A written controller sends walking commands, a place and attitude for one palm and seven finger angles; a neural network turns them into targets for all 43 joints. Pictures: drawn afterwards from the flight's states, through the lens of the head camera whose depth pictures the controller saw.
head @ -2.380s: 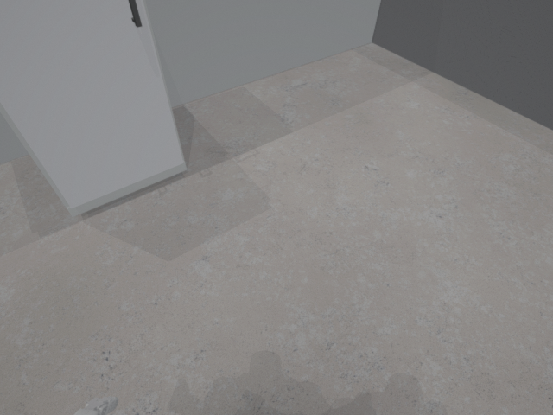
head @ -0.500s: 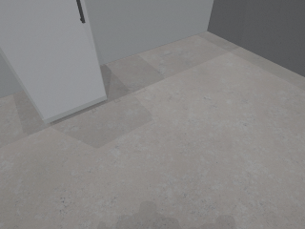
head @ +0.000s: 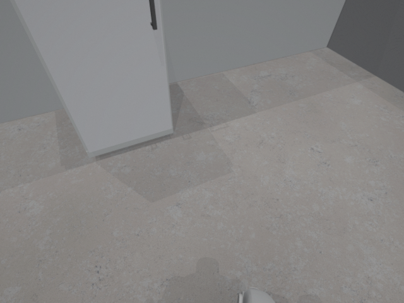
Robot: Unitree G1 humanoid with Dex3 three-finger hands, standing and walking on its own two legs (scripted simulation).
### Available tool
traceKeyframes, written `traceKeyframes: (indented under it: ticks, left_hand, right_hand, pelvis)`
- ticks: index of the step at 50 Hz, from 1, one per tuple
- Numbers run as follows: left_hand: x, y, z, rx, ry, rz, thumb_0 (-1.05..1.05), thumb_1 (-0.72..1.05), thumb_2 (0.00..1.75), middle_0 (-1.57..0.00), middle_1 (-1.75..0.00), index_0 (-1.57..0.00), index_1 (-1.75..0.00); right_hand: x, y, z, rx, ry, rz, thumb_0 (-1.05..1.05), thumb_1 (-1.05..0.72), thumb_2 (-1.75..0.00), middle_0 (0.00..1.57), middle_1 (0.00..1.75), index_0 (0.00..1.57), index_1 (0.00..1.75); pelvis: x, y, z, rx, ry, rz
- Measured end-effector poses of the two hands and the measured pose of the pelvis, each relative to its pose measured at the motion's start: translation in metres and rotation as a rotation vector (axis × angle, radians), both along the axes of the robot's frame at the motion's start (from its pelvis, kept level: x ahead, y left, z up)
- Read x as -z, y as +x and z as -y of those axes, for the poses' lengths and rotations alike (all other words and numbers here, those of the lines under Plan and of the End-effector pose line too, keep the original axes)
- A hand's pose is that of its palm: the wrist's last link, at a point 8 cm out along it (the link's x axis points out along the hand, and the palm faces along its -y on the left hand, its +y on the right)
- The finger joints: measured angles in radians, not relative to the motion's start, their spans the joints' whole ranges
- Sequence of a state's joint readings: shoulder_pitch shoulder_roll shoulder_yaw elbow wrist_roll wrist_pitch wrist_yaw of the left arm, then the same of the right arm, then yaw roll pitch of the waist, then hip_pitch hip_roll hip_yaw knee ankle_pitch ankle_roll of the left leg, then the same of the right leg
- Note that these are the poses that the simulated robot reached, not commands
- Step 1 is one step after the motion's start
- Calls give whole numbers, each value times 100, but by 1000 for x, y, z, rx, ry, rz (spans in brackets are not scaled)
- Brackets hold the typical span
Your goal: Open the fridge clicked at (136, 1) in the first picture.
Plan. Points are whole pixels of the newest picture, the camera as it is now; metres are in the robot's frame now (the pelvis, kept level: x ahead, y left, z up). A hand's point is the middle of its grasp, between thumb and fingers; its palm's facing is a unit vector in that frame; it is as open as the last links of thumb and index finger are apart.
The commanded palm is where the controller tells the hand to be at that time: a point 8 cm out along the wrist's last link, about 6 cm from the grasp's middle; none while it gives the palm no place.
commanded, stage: walk to a spot facing it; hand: right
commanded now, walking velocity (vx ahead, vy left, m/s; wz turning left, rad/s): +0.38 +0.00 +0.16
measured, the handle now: out of the picture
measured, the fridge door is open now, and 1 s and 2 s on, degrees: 0 0 0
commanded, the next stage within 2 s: take the last steps up to it in 0.92 s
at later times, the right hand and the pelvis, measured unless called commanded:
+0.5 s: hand (311, 258) +0.28 -0.27 -0.18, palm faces -0.08 +0.98 -0.16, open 7.4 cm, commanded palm none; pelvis +0.20 -0.09 +0.00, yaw +10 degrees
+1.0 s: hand (245, 169) +0.56 -0.12 -0.18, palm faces -0.37 +0.91 -0.17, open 7.4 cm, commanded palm none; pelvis +0.40 +0.00 -0.02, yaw +23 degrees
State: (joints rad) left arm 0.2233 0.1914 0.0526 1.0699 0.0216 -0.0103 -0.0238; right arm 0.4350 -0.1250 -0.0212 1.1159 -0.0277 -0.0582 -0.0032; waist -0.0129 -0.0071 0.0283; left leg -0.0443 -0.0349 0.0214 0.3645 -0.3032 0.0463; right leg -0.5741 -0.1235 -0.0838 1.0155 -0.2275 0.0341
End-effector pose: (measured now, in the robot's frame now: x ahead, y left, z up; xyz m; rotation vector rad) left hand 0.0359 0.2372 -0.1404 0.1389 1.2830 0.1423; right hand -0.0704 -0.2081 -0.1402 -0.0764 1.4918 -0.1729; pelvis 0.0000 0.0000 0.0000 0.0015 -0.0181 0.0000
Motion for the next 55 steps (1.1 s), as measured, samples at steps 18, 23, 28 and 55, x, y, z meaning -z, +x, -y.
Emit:
traceKeyframes:
  ticks: [18, 23, 28, 55]
  left_hand:
    - [-12, 165, 81, -106, 72, 168, -1, 94, 90, -21, -30, -21, -30]
    - [-16, 138, 84, -174, 91, 42, -2, 94, 90, -20, -30, -21, -30]
    - [-12, 114, 103, -261, 55, -85, 0, 92, 90, -20, -30, -20, -30]
    - [7, 327, 8, -492, 22, 36, 1, 91, 90, -20, -30, -20, -30]
  right_hand:
    - [25, 214, 101, -108, 8, 64, 1, -91, -90, 20, 30, 20, 30]
    - [11, 312, 114, -165, -6, 206, 0, -91, -90, 20, 30, 20, 30]
    - [3, 386, 107, -226, 4, 257, 0, -91, -90, 20, 30, 19, 30]
    - [-4, 653, -13, -532, -39, 274, -1, -93, -90, 20, 30, 20, 30]
  pelvis:
    - [9, 152, 80, -114, 22, 23]
    - [1, 187, 89, -151, 14, 14]
    - [-2, 222, 91, -191, 7, 7]
    - [6, 429, -2, -446, 5, -8]
